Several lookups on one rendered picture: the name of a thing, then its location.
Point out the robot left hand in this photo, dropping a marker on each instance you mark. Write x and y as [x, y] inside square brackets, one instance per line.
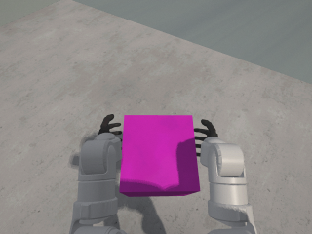
[105, 126]

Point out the robot left forearm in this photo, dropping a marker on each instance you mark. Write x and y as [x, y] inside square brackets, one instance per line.
[96, 199]

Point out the robot right forearm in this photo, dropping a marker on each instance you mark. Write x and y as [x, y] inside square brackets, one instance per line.
[228, 202]

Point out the carton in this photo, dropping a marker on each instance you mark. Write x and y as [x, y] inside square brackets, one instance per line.
[158, 156]

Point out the robot right hand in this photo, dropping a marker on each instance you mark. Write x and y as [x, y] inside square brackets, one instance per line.
[210, 132]

